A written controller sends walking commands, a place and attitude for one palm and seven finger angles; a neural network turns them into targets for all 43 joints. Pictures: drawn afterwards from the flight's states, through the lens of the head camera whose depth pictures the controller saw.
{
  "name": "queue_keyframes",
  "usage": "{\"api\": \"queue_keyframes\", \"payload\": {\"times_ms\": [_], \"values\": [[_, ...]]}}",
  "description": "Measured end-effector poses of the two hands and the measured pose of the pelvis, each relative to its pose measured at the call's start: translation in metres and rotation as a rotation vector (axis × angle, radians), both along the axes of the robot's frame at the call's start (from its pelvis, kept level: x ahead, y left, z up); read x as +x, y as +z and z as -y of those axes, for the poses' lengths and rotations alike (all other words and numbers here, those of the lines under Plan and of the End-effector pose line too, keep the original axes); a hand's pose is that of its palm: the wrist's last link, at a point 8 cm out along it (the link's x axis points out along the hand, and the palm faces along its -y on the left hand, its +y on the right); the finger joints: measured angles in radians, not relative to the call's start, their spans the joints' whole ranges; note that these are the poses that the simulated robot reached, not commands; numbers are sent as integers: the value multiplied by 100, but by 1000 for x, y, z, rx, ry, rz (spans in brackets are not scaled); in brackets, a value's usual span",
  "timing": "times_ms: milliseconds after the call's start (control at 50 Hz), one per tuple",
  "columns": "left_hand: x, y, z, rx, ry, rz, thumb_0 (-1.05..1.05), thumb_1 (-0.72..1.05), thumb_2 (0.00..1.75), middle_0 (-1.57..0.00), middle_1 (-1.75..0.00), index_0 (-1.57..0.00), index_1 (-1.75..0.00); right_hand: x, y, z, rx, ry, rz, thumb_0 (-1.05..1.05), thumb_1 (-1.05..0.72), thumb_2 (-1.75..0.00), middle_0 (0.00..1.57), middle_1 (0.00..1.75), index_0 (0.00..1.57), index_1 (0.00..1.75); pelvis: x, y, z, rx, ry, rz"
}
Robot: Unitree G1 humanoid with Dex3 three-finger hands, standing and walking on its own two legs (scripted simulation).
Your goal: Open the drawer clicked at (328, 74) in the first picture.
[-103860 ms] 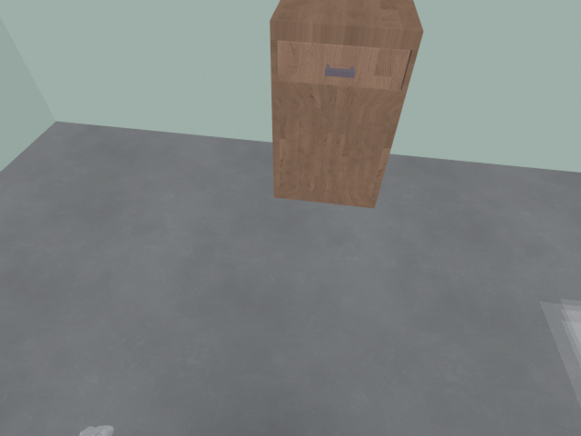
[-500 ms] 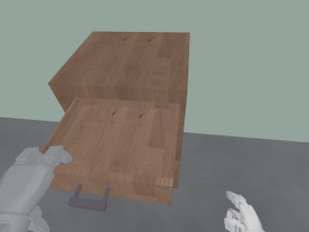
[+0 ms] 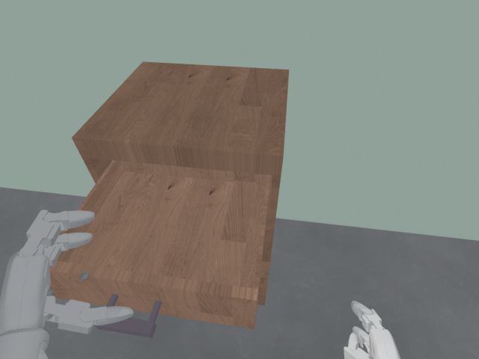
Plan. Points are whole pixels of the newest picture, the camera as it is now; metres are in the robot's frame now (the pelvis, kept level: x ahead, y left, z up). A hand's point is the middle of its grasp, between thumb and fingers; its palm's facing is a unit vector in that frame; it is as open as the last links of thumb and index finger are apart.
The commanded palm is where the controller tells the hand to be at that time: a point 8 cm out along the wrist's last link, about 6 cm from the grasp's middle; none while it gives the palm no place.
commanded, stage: draw the hand back to the body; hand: left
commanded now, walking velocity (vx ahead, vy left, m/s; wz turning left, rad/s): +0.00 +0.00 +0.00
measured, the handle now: (130, 314) +0.21 +0.24 -0.08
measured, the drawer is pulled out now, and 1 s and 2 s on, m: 0.30 0.30 0.30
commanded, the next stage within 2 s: step back with the hand held close in 0.76 s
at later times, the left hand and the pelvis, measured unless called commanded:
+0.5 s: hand (90, 269) +0.18 +0.21 +0.16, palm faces +0.39 -0.82 -0.42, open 9.1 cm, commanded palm +0.13 +0.25 +0.18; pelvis +0.00 -0.03 +0.01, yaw +0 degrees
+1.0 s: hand (88, 265) +0.18 +0.21 +0.16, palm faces +0.37 -0.80 -0.47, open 7.4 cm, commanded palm +0.12 +0.25 +0.18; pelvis -0.01 -0.03 +0.00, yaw +0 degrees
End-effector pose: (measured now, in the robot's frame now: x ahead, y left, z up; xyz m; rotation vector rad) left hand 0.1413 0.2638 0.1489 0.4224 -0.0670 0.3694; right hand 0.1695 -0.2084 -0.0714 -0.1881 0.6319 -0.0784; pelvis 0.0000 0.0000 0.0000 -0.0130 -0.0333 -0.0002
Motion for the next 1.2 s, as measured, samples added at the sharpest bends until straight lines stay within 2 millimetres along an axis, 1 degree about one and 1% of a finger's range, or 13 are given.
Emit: {"api": "queue_keyframes", "payload": {"times_ms": [80, 180, 400, 540, 680, 760, 880, 960, 1020, 1100, 1200], "values": [[4, 11, 2, 5, -11, 36, 0, -22, 41, -30, -102, -29, -102, 1, 2, 5, 4, 9, 5, 1, -91, -90, 20, 30, 20, 30, 1, 2, 6, 1, 0, 8], [5, 19, 4, 32, -16, 31, 0, -6, 48, -28, -92, -28, -92, 7, 2, 15, 12, 4, 10, 1, -90, -90, 20, 30, 20, 30, 1, 4, 12, 4, -4, 5], [-3, 24, 15, 44, 10, 11, 0, 32, 65, -25, -67, -25, -67, 17, 2, 37, 7, -10, 14, 1, -91, -90, 20, 30, 20, 30, 1, 5, 25, 9, -1, 5], [-4, 29, 23, 49, 13, 38, 1, 56, 75, -24, -52, -23, -51, 18, 1, 42, 17, -8, 21, 1, -91, -90, 20, 30, 20, 30, 0, 5, 32, 12, 0, 12], [-4, 27, 29, 46, 6, 28, 1, 77, 84, -22, -38, -22, -38, 15, -1, 45, 28, -14, 13, 1, -91, -90, 20, 30, 20, 30, -1, 5, 37, 12, -2, 15], [-4, 27, 30, 47, 5, 22, 1, 84, 87, -22, -34, -21, -34, 12, -3, 47, 30, -19, 5, 1, -91, -90, 20, 30, 20, 30, -2, 5, 39, 12, -4, 15], [-5, 25, 28, 44, 7, 19, 2, 88, 89, -21, -31, -21, -31, 8, -4, 50, 24, -26, -6, 1, -91, -90, 20, 30, 20, 30, -3, 6, 38, 11, -5, 17], [-3, 34, 22, 99, -5, 47, 2, 88, 89, -22, -31, -21, -30, 4, -3, 51, 15, -26, -30, 1, -91, -90, 20, 30, 20, 30, -7, 5, 36, 0, 2, -14], [0, 35, 18, 128, -29, 45, 2, 89, 89, -21, -30, -21, -30, -1, -3, 53, 1, -42, -61, 1, -91, -90, 20, 30, 20, 30, -11, 5, 31, -2, -2, -40], [1, 27, 15, 130, -71, -2, 2, 89, 89, -21, -30, -21, -30, -10, -3, 55, -20, -81, -96, 1, -91, -90, 20, 30, 20, 30, -16, 5, 22, 2, -11, -62], [-1, 21, 5, 137, -110, -35, 2, 89, 89, -21, -30, -21, -30, -22, 1, 50, -50, -118, -117, 1, -91, -90, 20, 30, 20, 30, -23, 4, 11, 3, -14, -76]]}}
